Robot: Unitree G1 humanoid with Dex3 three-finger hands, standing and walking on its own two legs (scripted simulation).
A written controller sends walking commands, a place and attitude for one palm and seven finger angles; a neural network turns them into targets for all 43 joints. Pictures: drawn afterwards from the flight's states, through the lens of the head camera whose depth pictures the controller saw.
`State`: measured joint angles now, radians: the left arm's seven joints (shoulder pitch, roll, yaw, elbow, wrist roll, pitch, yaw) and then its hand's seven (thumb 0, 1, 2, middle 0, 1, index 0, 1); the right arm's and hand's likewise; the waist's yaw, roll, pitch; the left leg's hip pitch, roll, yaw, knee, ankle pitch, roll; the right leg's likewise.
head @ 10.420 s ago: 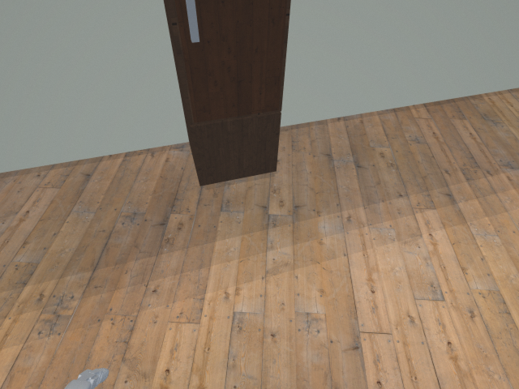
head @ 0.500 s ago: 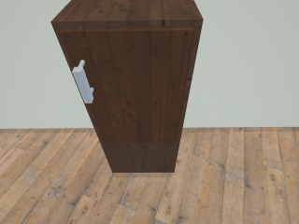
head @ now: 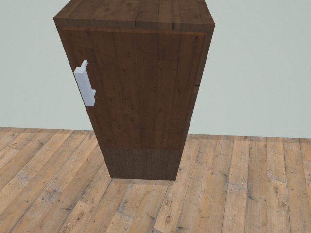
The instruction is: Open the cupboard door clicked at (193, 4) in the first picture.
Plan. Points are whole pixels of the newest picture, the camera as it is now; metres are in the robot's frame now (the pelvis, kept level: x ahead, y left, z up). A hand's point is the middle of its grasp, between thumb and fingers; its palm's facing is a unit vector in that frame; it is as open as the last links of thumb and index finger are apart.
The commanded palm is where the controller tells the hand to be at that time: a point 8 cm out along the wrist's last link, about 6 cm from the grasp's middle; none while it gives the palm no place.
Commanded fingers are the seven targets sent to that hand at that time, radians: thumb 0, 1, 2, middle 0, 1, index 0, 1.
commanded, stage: look again from close up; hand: left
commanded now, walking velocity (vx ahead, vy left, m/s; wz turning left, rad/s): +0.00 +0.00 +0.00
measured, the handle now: (87, 83) +0.52 +0.26 +0.09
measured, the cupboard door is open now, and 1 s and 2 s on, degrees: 0 0 0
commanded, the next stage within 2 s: raise the hand with hooked fingers in 0.42 s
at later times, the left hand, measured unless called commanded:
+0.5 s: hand out of the picture +0.01 +0.19 -0.17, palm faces +0.01 -0.97 -0.23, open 7.4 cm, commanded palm none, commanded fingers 0.00 0.90 0.90 -0.20 -0.30 -0.20 -0.30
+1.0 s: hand out of the picture +0.11 +0.22 -0.05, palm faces +0.16 -0.99 +0.00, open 8.9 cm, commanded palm +0.12 +0.28 -0.02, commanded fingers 0.00 0.32 0.65 -0.24 -0.68 -0.24 -0.68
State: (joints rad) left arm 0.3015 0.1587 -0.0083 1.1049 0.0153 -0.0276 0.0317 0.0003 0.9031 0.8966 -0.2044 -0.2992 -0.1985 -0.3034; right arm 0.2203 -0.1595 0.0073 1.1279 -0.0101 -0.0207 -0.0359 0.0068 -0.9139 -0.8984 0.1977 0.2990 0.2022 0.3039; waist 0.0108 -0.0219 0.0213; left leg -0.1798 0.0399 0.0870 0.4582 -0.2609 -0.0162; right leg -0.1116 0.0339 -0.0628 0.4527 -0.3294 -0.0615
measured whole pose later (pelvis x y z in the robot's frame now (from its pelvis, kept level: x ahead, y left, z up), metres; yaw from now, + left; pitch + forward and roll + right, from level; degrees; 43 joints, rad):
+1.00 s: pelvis -0.06 +0.01 -0.07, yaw +3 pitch +9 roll -1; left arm 0.45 0.20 0.19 0.14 -0.27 -0.47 -0.29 0.01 0.53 0.74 -0.23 -0.53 -0.23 -0.54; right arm 0.16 -0.27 -0.05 0.52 0.02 -0.23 -0.05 0.01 -0.90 -0.90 0.20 0.30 0.20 0.30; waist 0.05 -0.02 -0.09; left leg -0.76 0.03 0.02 1.01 -0.41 0.01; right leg -0.66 0.00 -0.12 1.01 -0.51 -0.06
